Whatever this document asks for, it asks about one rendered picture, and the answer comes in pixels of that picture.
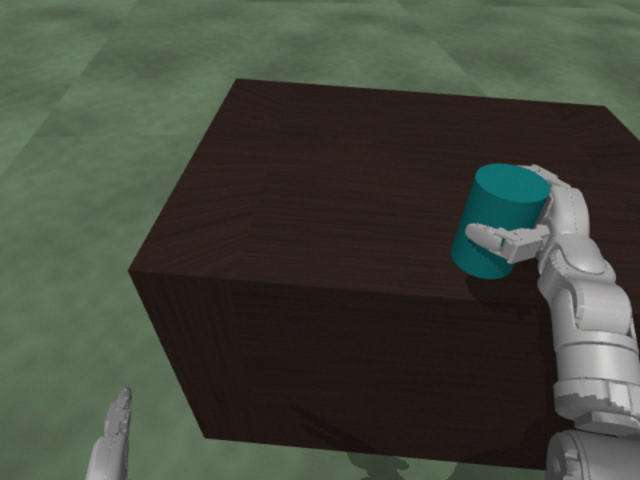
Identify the can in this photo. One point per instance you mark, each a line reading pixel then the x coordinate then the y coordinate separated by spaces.
pixel 501 195

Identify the left robot hand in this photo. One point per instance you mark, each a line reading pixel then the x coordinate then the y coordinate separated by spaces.
pixel 109 457

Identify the right robot hand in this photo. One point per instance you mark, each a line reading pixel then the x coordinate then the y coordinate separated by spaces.
pixel 565 211

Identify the right robot arm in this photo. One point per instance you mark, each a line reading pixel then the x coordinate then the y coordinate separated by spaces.
pixel 597 364

